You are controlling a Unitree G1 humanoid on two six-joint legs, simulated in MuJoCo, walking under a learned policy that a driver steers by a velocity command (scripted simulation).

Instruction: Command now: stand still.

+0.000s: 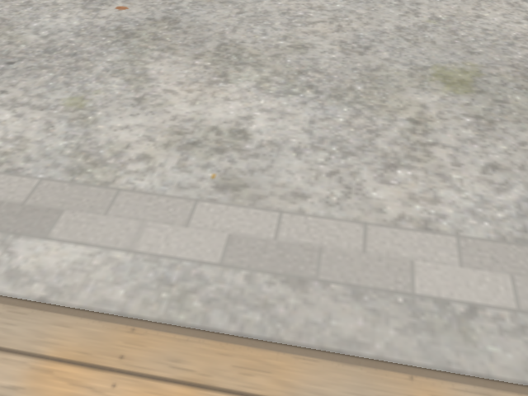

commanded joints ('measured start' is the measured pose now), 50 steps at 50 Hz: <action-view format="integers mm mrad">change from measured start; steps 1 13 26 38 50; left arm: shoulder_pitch -395 -461 -282 317 -247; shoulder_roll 58 -63 -116 226 123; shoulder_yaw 16 -37 -49 79 11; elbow -143 -272 -123 39 75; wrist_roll -46 -67 -58 -17 34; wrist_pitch -57 -18 -29 -16 -29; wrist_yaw -28 -15 -27 0 -1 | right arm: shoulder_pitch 366 206 418 329 143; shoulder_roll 35 -80 -31 -79 -8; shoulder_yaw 15 -2 -30 -22 34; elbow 41 74 146 245 82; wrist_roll -21 -20 4 36 9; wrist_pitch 31 -13 1 -68 -17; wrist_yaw -3 -33 -42 36 48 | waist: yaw -239 -35 -82 219 -172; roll -58 -9 103 -124 -141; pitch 105 118 84 -321 71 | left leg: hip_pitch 120 431 791 110 -3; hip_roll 63 445 430 178 9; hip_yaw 67 -557 -399 -2 84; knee -280 -1232 -1332 -752 279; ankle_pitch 58 800 -26 1283 382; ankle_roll -8 267 303 197 17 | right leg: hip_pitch -157 -527 -921 582 -446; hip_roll -93 -65 -45 -73 -90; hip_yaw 80 106 107 556 159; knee -239 610 869 -511 -655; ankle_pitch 544 355 298 -339 -236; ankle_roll -87 52 -30 -317 -209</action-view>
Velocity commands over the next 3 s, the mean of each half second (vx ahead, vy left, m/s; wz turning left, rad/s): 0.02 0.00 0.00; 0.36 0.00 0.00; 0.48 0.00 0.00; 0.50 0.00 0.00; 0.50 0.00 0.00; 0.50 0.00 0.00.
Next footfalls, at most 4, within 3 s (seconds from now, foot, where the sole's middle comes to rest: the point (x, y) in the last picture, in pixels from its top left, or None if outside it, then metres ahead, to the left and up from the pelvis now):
0.14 left None -0.04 0.12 -0.85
0.28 right None -0.05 -0.12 -0.60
0.76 right None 0.16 -0.23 -0.62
1.20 left None -0.08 -0.01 -0.85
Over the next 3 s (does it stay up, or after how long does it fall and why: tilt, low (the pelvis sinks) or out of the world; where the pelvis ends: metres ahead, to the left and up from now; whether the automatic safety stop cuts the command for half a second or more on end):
stays up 0.08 -0.05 0.09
